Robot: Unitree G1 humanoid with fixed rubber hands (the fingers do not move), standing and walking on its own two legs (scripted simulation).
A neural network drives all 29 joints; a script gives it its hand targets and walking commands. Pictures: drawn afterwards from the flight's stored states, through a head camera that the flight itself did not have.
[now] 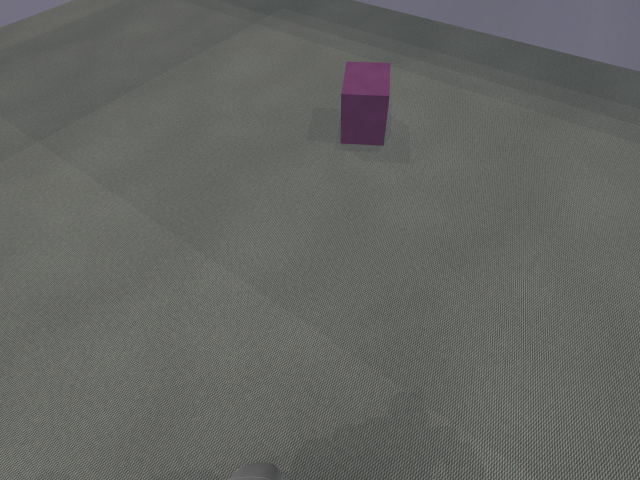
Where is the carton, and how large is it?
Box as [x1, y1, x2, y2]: [341, 62, 389, 145]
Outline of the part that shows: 346,62 341,92 341,143 383,145 389,96 389,63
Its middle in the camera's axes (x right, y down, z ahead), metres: +0.22 -0.67 +1.95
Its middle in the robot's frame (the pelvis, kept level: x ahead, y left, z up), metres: +1.81 -0.14 -0.63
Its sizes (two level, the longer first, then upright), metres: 0.297 0.217 0.275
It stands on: the floor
